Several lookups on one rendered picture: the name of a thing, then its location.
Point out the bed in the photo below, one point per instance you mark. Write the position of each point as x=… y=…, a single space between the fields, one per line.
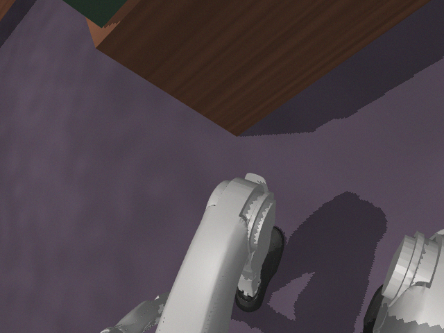
x=236 y=61

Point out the right robot foot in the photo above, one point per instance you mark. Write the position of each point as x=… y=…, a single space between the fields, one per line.
x=372 y=311

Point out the left robot foot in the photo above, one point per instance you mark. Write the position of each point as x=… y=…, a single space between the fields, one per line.
x=269 y=268

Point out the left robot hand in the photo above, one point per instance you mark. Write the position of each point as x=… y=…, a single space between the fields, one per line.
x=144 y=316

